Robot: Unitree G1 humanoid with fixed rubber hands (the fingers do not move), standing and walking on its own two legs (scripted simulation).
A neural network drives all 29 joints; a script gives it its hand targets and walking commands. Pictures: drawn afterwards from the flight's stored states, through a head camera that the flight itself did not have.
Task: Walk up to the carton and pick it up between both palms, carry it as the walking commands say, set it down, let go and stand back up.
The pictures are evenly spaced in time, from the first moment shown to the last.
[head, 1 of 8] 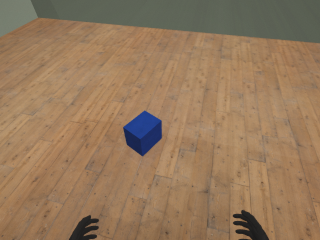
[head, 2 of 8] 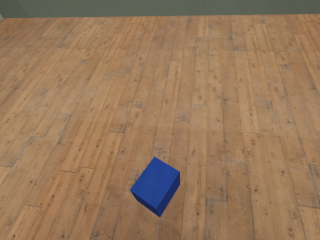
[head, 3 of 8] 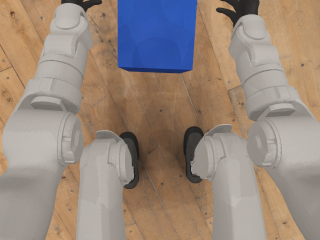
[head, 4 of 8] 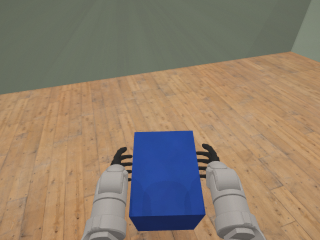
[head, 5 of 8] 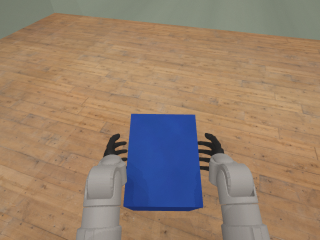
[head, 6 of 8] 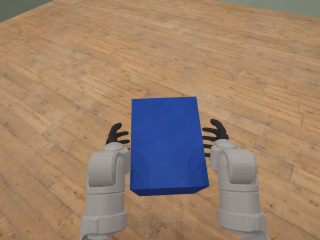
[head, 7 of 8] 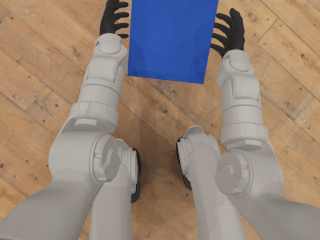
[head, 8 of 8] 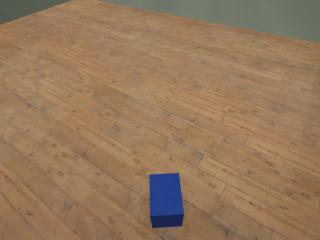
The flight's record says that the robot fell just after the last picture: no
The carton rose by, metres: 0.70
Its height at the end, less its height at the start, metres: +0.00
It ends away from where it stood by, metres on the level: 1.98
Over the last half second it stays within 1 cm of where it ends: yes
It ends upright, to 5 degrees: yes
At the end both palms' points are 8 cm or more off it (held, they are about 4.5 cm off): yes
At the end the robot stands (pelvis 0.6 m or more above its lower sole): yes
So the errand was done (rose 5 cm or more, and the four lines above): yes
